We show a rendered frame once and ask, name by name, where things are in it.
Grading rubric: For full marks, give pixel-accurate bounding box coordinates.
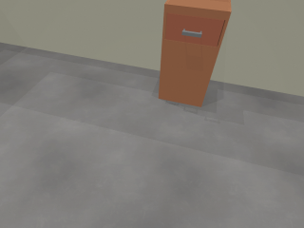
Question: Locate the handle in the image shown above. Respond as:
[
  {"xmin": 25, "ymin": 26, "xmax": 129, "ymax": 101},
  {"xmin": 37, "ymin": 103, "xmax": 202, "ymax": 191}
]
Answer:
[{"xmin": 181, "ymin": 28, "xmax": 202, "ymax": 38}]

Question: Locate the cabinet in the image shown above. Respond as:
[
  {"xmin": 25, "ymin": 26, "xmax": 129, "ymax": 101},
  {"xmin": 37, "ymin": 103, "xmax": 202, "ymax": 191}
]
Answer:
[{"xmin": 159, "ymin": 0, "xmax": 232, "ymax": 107}]

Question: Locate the drawer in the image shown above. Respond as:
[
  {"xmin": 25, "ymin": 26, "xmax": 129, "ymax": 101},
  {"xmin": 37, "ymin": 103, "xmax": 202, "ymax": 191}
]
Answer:
[{"xmin": 165, "ymin": 12, "xmax": 225, "ymax": 47}]

